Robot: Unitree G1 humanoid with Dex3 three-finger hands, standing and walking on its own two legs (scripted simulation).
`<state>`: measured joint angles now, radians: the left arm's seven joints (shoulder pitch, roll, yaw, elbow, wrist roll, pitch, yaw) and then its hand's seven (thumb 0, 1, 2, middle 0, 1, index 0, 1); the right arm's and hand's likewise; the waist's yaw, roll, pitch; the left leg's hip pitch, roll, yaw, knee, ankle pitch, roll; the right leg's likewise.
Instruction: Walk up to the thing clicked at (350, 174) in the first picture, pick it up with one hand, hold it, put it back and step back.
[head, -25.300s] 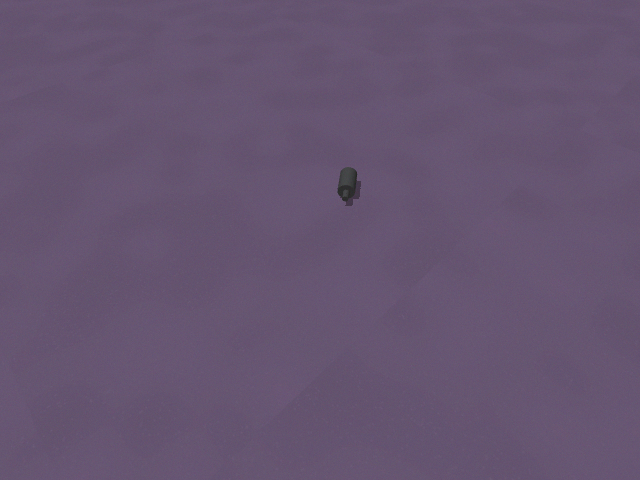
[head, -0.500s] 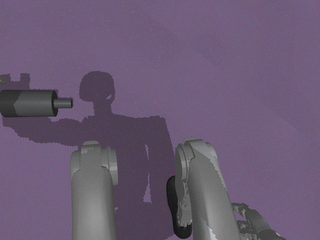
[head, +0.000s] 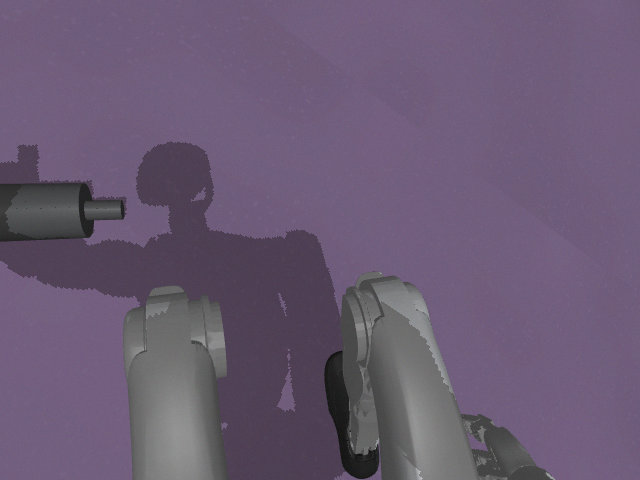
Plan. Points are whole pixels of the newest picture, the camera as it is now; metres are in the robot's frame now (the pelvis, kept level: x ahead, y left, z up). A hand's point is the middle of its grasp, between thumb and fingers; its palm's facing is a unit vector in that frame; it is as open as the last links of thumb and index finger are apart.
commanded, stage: rise first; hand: left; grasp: from above
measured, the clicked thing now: (54, 211) +0.45 +0.36 -0.27
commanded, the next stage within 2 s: approach in 1.14 s
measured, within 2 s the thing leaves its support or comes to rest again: neither
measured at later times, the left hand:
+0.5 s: hand out of the picture +0.40 +0.41 -0.15, palm faces -0.41 -0.11 -0.91, open 14.1 cm
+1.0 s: hand out of the picture +0.39 +0.42 -0.14, palm faces -0.42 -0.11 -0.90, open 14.2 cm
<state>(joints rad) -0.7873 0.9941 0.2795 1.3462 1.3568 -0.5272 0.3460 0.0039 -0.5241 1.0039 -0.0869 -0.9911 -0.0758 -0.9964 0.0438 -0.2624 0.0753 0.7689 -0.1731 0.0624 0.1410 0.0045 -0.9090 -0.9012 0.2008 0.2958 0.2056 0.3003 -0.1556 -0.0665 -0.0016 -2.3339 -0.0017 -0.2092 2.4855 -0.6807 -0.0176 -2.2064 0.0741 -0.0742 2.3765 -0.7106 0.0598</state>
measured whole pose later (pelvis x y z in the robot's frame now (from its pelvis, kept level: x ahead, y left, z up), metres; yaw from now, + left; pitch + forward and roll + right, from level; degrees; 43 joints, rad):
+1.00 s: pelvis +0.00 +0.00 +0.00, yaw +0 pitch +29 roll -12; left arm -0.81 1.00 0.26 1.32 1.32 -0.51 0.29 0.00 -0.55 1.03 -0.10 -1.00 -0.08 -1.01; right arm 0.05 -0.27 0.09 0.75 -0.17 0.06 0.15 0.00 -0.92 -0.90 0.20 0.30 0.21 0.30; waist -0.16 -0.05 0.00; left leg -2.33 -0.01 -0.21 2.47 -0.68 -0.01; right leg -2.19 0.07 -0.08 2.36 -0.71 0.06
